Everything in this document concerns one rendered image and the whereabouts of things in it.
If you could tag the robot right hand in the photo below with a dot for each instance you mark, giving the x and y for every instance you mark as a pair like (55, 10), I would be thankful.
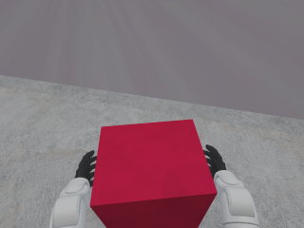
(215, 160)

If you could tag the robot right forearm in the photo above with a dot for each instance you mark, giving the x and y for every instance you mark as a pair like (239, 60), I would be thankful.
(236, 203)

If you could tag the carton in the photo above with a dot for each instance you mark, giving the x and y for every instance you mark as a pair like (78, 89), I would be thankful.
(151, 175)

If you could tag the robot left forearm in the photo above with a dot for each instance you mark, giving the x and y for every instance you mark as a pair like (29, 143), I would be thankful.
(70, 209)

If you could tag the robot left hand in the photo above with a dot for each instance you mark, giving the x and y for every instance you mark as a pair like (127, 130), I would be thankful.
(85, 167)

